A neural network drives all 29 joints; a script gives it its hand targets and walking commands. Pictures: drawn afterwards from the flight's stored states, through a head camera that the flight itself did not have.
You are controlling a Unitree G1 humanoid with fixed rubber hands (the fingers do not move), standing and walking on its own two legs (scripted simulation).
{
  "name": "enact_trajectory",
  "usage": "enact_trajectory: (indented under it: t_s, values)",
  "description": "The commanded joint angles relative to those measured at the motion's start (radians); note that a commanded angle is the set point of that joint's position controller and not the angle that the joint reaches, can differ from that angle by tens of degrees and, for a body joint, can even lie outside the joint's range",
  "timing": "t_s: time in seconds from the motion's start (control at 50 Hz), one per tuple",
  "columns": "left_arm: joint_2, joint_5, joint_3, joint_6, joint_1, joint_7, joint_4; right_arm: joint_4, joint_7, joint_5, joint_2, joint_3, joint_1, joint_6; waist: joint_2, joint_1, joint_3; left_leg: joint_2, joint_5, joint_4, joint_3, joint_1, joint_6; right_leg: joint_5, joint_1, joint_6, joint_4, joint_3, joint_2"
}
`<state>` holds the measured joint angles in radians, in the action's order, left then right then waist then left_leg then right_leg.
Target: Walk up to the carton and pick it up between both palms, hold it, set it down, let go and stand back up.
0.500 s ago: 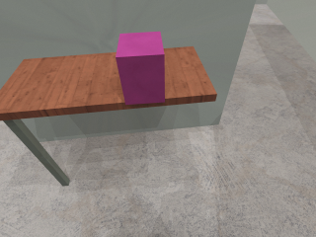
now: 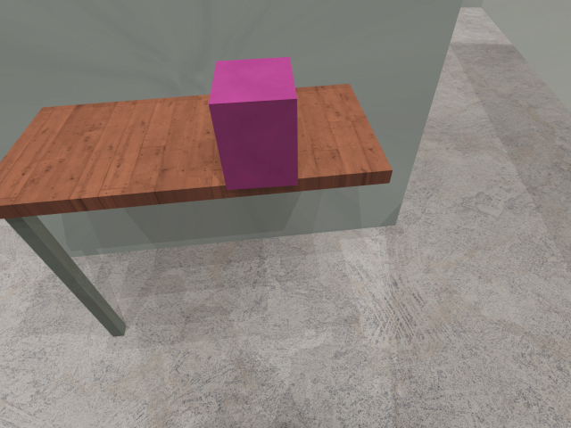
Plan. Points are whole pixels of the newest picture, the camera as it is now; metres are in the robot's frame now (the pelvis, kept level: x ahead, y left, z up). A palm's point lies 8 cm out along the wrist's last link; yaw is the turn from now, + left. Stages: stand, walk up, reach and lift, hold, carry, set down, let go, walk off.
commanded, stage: stand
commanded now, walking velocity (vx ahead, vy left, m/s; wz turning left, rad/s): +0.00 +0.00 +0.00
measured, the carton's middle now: (257, 124) +0.72 +0.09 +0.06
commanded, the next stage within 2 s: none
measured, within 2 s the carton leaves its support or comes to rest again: neither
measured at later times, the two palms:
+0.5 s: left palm out of the picture -0.03 +0.19 -0.15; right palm out of the picture -0.03 -0.19 -0.15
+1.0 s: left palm out of the picture -0.03 +0.19 -0.15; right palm out of the picture -0.03 -0.19 -0.15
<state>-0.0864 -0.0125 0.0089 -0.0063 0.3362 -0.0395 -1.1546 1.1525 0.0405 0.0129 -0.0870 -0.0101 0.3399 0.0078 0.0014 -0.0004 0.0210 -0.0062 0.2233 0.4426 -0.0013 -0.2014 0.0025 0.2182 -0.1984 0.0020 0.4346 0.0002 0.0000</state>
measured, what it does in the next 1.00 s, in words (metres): stands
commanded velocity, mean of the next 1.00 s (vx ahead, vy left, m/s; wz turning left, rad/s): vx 0.00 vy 0.00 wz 0.00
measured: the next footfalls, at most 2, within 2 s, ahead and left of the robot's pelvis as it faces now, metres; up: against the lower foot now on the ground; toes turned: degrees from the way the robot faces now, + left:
none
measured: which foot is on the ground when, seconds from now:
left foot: down 0.00-1.00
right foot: down 0.00-1.00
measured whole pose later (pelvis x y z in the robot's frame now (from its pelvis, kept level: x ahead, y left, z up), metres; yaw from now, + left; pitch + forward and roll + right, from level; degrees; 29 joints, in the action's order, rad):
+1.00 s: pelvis +0.01 +0.00 +0.00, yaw +0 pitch -1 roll +0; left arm -0.09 -0.01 0.01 -0.01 0.34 -0.04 -1.16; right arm 1.16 0.04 0.01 -0.09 -0.01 0.34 0.01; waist 0.00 0.00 0.03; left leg -0.01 0.23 0.43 0.00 -0.18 0.00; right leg 0.23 -0.18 0.00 0.43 0.00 0.00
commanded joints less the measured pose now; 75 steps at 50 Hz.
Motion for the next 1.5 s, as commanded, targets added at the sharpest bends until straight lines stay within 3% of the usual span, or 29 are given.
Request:
enact_trajectory:
  t_s: [0.0,1.48]
  values:
    - [-0.068,0.0,0.009,-0.007,0.088,-0.004,0.007,-0.006,0.003,0.0,-0.068,-0.009,0.089,0.006,0.001,0.0,0.079,-0.067,-0.015,-0.097,0.072,-0.04,-0.029,-0.019,-0.037,-0.03,-0.085,0.07,-0.07]
    - [-0.067,0.003,0.007,-0.012,0.101,-0.003,0.002,0.0,0.002,-0.003,-0.067,-0.007,0.101,0.012,0.001,0.0,0.084,-0.072,-0.063,-0.1,0.065,-0.014,-0.028,-0.065,-0.011,-0.027,-0.088,0.065,-0.076]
